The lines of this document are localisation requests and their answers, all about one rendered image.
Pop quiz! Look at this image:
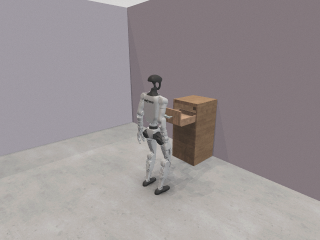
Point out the robot right forearm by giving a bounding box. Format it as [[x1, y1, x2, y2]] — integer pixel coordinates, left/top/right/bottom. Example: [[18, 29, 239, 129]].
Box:
[[159, 117, 169, 143]]

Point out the right robot hand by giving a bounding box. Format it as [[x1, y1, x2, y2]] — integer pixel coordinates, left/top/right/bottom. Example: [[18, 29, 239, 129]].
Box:
[[163, 141, 172, 157]]

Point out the left robot hand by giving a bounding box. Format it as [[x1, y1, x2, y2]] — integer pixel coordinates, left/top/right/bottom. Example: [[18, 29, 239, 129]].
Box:
[[137, 130, 145, 144]]

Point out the robot left forearm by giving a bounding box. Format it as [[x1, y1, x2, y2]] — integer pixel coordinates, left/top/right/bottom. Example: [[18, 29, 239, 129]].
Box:
[[136, 114, 144, 131]]

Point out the right robot upper arm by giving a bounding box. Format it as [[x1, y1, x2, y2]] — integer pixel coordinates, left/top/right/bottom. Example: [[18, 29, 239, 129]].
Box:
[[157, 96, 168, 124]]

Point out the right robot shin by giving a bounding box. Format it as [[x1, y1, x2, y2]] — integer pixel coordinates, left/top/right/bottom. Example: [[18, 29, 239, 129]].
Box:
[[158, 160, 171, 190]]

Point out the left robot upper arm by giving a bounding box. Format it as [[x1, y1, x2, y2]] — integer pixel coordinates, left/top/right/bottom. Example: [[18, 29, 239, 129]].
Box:
[[137, 93, 147, 116]]

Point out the robot left thigh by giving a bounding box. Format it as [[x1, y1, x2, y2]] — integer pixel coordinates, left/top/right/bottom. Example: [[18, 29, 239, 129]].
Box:
[[142, 129, 157, 161]]

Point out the cabinet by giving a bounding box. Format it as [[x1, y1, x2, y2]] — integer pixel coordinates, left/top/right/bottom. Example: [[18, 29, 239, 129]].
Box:
[[172, 95, 218, 166]]

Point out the drawer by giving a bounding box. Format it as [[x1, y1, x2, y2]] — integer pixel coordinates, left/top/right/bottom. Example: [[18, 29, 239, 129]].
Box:
[[165, 107, 196, 127]]

